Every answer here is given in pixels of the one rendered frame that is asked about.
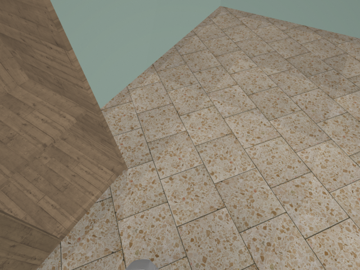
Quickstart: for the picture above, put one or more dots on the wardrobe door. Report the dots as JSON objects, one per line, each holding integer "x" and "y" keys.
{"x": 23, "y": 246}

